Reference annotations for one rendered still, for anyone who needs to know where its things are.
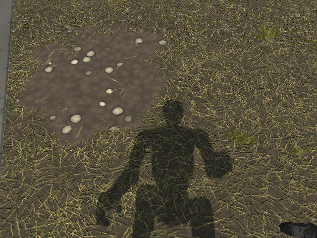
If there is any robot right hand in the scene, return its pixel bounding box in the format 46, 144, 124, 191
279, 222, 317, 238

